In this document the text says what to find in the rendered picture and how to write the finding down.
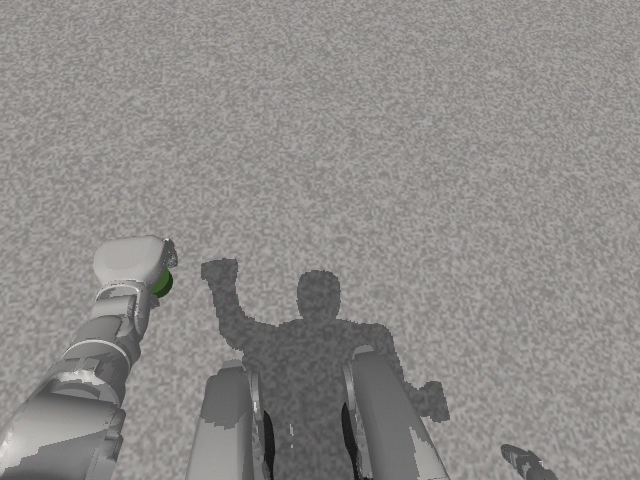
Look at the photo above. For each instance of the right robot foot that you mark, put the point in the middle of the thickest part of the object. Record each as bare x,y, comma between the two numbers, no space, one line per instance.
350,443

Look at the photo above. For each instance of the left robot hand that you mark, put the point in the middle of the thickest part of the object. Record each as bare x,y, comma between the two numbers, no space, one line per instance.
141,259

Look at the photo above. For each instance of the tin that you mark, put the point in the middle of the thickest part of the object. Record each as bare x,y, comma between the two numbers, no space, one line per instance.
164,284

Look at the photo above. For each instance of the left robot arm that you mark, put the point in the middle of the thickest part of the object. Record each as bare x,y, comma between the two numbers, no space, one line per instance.
69,427

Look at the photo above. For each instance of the right robot hand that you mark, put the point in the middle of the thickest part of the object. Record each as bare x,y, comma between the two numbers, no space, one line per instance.
528,465

